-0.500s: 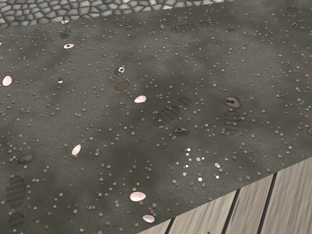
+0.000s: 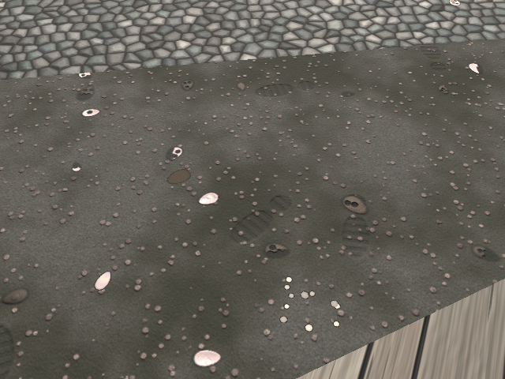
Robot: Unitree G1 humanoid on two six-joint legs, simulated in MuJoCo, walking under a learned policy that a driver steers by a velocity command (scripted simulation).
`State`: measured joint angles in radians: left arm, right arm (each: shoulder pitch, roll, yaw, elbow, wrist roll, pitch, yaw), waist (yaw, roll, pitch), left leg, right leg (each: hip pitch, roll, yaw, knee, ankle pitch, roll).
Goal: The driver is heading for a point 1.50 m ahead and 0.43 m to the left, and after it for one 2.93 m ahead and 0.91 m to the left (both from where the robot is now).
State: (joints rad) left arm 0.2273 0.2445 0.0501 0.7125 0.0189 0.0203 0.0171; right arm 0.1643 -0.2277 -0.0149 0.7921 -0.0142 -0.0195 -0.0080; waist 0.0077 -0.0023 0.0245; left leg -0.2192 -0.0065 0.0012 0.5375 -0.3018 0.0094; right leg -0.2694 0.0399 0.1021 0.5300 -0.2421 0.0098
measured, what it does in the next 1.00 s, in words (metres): stands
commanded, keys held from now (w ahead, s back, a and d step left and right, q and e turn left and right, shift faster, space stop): no key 1.00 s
